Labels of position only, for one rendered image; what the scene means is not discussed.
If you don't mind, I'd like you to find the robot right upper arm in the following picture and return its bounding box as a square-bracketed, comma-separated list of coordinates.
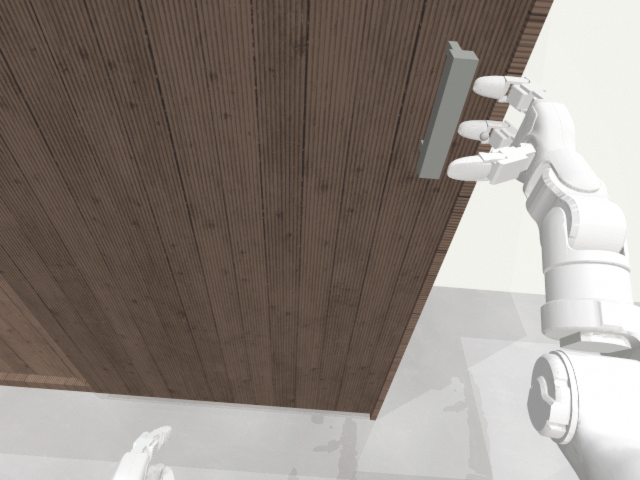
[527, 350, 640, 480]

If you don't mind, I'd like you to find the left robot hand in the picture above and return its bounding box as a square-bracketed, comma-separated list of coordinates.
[110, 426, 174, 480]

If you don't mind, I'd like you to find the wardrobe door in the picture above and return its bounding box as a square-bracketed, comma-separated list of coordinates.
[0, 275, 84, 378]
[0, 0, 532, 414]

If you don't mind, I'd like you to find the right robot hand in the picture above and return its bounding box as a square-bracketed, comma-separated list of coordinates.
[447, 76, 576, 185]

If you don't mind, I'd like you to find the handle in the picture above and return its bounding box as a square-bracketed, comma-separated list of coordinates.
[416, 41, 479, 179]

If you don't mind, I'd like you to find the robot right forearm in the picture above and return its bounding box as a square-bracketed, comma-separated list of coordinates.
[523, 150, 640, 361]

